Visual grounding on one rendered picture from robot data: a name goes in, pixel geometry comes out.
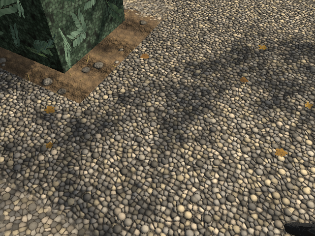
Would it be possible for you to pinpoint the robot right hand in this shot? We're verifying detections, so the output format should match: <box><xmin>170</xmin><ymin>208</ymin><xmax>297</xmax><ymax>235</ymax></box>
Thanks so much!
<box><xmin>283</xmin><ymin>222</ymin><xmax>315</xmax><ymax>236</ymax></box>

